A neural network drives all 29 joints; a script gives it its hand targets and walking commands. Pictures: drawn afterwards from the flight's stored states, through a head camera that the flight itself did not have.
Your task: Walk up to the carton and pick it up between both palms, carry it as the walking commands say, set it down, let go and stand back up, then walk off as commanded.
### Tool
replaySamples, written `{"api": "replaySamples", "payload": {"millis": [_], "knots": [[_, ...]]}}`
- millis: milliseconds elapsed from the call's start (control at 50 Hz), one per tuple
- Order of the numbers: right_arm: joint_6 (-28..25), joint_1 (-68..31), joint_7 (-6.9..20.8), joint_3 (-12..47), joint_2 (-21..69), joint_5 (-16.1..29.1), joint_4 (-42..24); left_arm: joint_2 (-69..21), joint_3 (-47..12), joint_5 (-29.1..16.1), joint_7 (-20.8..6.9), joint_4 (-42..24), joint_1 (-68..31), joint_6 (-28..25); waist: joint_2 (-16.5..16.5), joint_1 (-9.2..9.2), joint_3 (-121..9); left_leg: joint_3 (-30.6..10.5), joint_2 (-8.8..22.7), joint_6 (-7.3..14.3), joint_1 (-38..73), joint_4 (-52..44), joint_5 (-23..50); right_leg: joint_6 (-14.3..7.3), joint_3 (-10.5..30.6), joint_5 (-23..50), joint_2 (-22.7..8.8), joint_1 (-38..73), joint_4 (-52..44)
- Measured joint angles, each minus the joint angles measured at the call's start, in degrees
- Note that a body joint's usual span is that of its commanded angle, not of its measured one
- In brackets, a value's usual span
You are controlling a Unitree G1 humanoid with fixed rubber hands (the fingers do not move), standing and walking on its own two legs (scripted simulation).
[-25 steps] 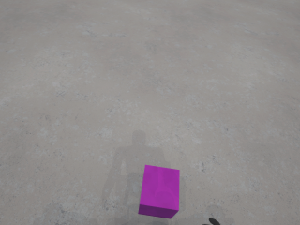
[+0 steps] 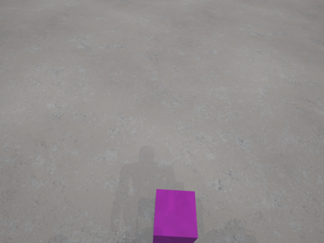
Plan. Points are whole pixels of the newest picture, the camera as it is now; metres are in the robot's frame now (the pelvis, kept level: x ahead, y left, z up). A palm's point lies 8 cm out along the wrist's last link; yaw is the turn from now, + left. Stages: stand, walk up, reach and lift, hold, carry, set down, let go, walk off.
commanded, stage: walk up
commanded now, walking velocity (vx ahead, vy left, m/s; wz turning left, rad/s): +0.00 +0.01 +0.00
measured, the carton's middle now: (173, 218) +0.33 -0.10 -0.65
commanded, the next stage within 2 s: none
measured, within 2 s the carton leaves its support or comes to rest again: neither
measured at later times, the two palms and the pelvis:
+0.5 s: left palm out of the picture +0.10 +0.15 -0.14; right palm out of the picture -0.04 -0.35 -0.17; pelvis -0.04 -0.09 -0.02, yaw -1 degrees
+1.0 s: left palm out of the picture -0.12 +0.12 -0.15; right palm out of the picture -0.05 -0.33 -0.14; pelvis -0.09 -0.11 +0.00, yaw -1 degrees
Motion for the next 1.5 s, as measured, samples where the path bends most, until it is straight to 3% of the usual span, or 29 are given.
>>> {"api": "replaySamples", "payload": {"millis": [80, 160, 220, 340, 400, 440, 480, 520, 660, 720, 780, 860, 940, 980, 1020, 1240, 1500], "knots": [[0.3, 0.6, -0.1, -0.4, 0.9, -0.1, -0.9, -0.3, -0.3, 0.1, -0.2, -0.4, 1.0, 0.7, 0.0, -0.21, -0.1, 0.3, 0.3, 0.0, -0.9, 1.0, -0.6, -0.2, 0.3, -0.8, 0.1, -2.0, 3.4], [0.3, 0.8, -1.6, -1.9, 1.3, -0.8, -4.7, 1.8, 1.7, 0.4, -0.8, -3.4, 0.4, 3.9, 0.0, -1.50, 1.4, 1.2, 3.8, -0.5, -5.0, 7.8, -3.3, -0.3, 3.8, -9.5, 3.7, -16.6, 33.4], [1.0, 1.6, -1.7, -2.7, 0.3, -1.4, -6.2, 3.8, 2.4, 0.4, -1.3, -6.5, -1.7, 5.3, 0.0, -2.47, 2.5, 1.1, 5.3, -1.5, -6.3, 10.1, -4.1, -0.1, 4.6, -7.7, 4.3, -23.8, 42.2], [2.4, 1.3, -0.5, -3.8, -3.0, -1.9, -7.1, 6.4, 2.3, 0.1, -2.7, -12.7, -7.9, 5.1, 1.4, -2.22, 4.7, 1.0, 7.7, -4.2, -7.2, 12.3, -4.2, -1.7, 6.0, -1.7, 2.3, -25.6, 23.9], [3.5, 0.5, 1.0, -4.2, -4.5, -1.6, -8.6, 7.2, 2.2, 0.1, -2.9, -14.0, -9.3, 3.5, 2.6, -2.68, 5.1, -0.5, 9.7, -5.5, -9.4, 17.0, -6.3, -3.5, 3.9, 10.7, 2.5, -23.0, 14.4], [4.6, -0.8, 1.5, -4.3, -5.6, -1.1, -9.8, 6.7, 2.1, 0.4, -2.1, -14.9, -10.1, 2.3, 3.6, -2.84, 4.8, -5.3, 8.7, -4.3, -14.9, 27.8, -13.4, -3.9, 2.2, 4.0, 2.9, -23.3, 14.5], [5.0, -3.3, 1.5, -4.4, -7.0, -0.6, -11.1, 4.8, 1.8, 0.7, -1.2, -15.5, -11.2, 1.8, 5.4, -2.50, 5.8, -9.4, 6.7, -3.8, -19.5, 38.3, -15.5, -5.1, 0.9, 5.7, 3.8, -24.6, 15.7], [4.6, -5.2, 2.1, -4.3, -7.8, -0.2, -12.2, 3.1, 1.7, 0.9, -0.8, -15.6, -11.7, 2.0, 5.5, -1.66, 5.9, -10.0, 4.7, -3.7, -21.5, 42.6, -13.7, -5.8, 0.2, 8.5, 3.9, -24.4, 14.1], [4.1, -9.4, 2.2, -3.8, -7.4, 0.9, -15.4, 0.9, 1.9, 0.4, -1.3, -14.2, -10.5, 2.7, 2.2, 0.82, 4.9, -8.7, -0.3, -2.6, -16.3, 27.1, -13.2, -6.6, -1.6, 13.3, 3.2, -24.7, 8.9], [3.4, -9.5, 2.2, -3.0, -6.1, 1.5, -15.9, 2.3, 2.4, -0.6, -1.8, -13.3, -8.9, 3.4, 0.3, 1.49, 4.6, -8.9, -0.7, -1.0, -10.9, 12.7, -4.8, -6.5, -2.3, 14.8, 3.3, -25.8, 8.4], [2.7, -8.4, 2.5, -2.5, -4.0, -0.5, -15.8, 4.2, 3.1, -0.9, -2.0, -12.0, -6.2, 4.9, -2.0, 2.12, 4.8, -7.9, -0.9, 0.8, -10.0, 10.1, -0.9, -4.4, 2.4, 0.4, 4.5, -28.8, 17.9], [1.8, -6.0, 1.9, -1.4, -1.8, -1.1, -13.7, 6.1, 3.7, -0.3, -3.0, -9.6, -1.8, 4.5, -3.4, 2.81, 4.0, -7.2, -0.9, 0.5, -6.8, 5.0, 1.0, -2.6, 7.3, -0.5, 5.0, -26.8, 25.0], [1.1, -5.1, 1.6, -0.7, -0.2, -1.0, -10.8, 6.4, 2.8, -0.5, -2.4, -6.9, 1.6, 3.3, -3.4, 3.43, 3.2, -6.3, -1.5, 0.2, -5.5, 4.5, 1.0, -3.5, 8.8, 1.6, 3.6, -16.5, 12.5], [1.2, -5.7, 0.9, -1.1, -0.1, -0.5, -9.0, 5.2, 2.3, -0.7, -1.8, -5.0, 2.1, 2.5, -1.6, 3.46, 3.6, -6.2, -0.5, -0.2, -4.9, 5.5, 0.1, -2.9, 8.5, 6.3, 4.4, -13.4, 7.6], [1.1, -6.0, 0.9, -1.5, -0.6, 0.2, -7.5, 3.9, 1.8, -0.7, -1.8, -3.5, 2.3, 1.8, -0.1, 2.83, 3.6, -6.6, 0.0, -0.6, -3.6, 3.9, 0.9, -2.8, 8.0, 6.6, 4.9, -11.9, 6.0], [0.7, -3.8, 1.2, -0.9, -0.8, 0.7, -2.6, -1.1, 0.4, -0.5, -0.7, -1.4, 0.2, -0.2, 1.4, 1.92, 0.8, -7.5, 0.4, -1.5, -0.6, -1.5, 3.8, -3.6, 6.9, 8.0, 5.4, -9.1, 1.6], [0.1, 0.6, 0.8, 0.0, 1.0, 0.3, -0.9, -0.1, 0.7, -0.6, -0.5, -0.9, -0.3, -0.4, 1.3, 0.91, -0.9, -8.0, 1.2, -2.2, -0.6, -1.6, 3.5, -4.2, 6.3, 7.9, 6.1, -8.7, 1.1]]}}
